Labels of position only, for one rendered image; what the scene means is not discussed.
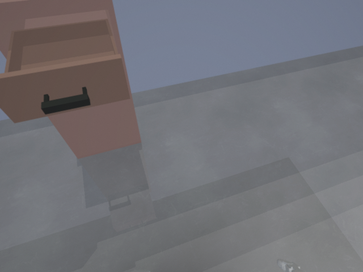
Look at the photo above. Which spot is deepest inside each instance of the drawer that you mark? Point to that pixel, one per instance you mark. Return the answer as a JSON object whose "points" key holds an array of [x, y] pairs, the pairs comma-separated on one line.
{"points": [[59, 60]]}

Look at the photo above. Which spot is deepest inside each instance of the handle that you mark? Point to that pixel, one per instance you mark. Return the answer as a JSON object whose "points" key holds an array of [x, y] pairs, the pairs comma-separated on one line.
{"points": [[66, 103]]}

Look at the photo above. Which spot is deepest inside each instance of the right robot hand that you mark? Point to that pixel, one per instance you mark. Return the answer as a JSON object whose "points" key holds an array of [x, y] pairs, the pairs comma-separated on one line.
{"points": [[287, 266]]}

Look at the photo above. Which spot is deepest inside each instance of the cabinet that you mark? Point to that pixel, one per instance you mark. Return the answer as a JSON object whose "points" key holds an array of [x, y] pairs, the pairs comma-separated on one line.
{"points": [[92, 130]]}

